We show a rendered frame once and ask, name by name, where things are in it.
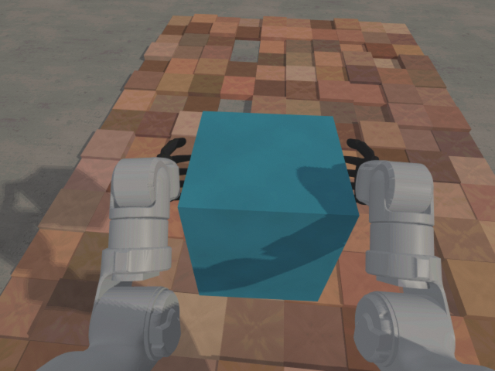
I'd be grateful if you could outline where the robot left hand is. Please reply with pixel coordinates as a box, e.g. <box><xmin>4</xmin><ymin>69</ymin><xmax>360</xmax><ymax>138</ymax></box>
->
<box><xmin>157</xmin><ymin>138</ymin><xmax>191</xmax><ymax>202</ymax></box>

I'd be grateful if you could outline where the right robot upper arm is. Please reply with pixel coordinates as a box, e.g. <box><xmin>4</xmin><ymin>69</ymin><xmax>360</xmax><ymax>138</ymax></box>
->
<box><xmin>353</xmin><ymin>291</ymin><xmax>495</xmax><ymax>371</ymax></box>

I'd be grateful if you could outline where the right robot forearm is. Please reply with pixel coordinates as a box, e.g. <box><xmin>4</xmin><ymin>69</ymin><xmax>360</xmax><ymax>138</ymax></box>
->
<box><xmin>355</xmin><ymin>160</ymin><xmax>456</xmax><ymax>348</ymax></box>

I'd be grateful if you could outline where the robot right hand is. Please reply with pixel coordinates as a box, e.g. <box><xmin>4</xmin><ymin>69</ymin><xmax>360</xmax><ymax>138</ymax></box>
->
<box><xmin>344</xmin><ymin>138</ymin><xmax>379</xmax><ymax>205</ymax></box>

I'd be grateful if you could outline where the left robot upper arm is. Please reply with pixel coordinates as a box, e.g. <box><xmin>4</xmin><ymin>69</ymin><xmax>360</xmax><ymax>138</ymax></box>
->
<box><xmin>36</xmin><ymin>286</ymin><xmax>181</xmax><ymax>371</ymax></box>

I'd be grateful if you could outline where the carton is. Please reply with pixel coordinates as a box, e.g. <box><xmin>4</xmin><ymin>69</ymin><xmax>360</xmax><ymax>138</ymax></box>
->
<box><xmin>178</xmin><ymin>111</ymin><xmax>360</xmax><ymax>301</ymax></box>

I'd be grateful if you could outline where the left robot forearm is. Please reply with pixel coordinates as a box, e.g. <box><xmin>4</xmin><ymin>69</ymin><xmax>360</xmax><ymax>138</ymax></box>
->
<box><xmin>88</xmin><ymin>157</ymin><xmax>180</xmax><ymax>344</ymax></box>

